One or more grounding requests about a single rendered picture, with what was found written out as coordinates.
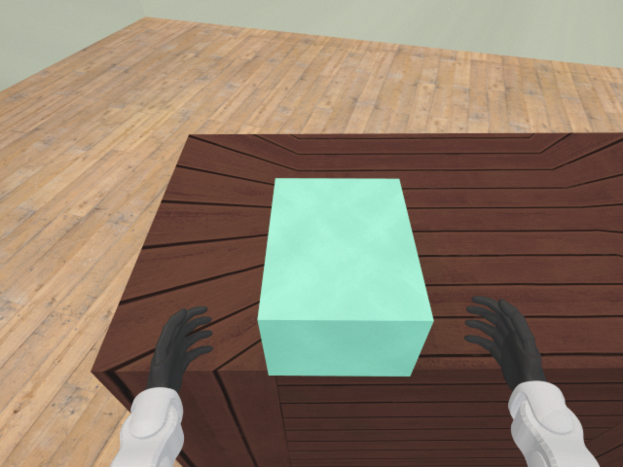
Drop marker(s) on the right robot forearm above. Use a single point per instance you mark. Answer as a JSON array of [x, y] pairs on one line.
[[545, 430]]

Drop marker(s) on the robot left hand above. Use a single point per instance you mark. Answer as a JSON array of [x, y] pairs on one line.
[[170, 359]]

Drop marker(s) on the left robot forearm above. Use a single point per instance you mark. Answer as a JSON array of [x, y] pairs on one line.
[[152, 435]]

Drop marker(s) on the carton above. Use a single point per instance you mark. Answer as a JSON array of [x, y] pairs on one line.
[[342, 291]]

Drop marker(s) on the pedestal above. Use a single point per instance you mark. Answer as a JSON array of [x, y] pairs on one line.
[[535, 219]]

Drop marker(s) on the robot right hand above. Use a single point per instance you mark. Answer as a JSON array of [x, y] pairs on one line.
[[513, 347]]

